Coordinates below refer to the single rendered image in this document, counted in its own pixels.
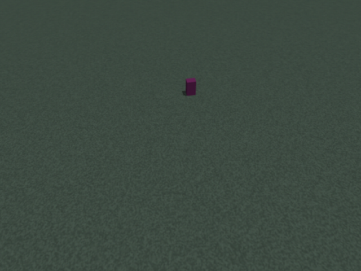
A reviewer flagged carton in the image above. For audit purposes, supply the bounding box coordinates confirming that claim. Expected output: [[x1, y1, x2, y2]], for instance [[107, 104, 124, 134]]
[[186, 78, 196, 96]]

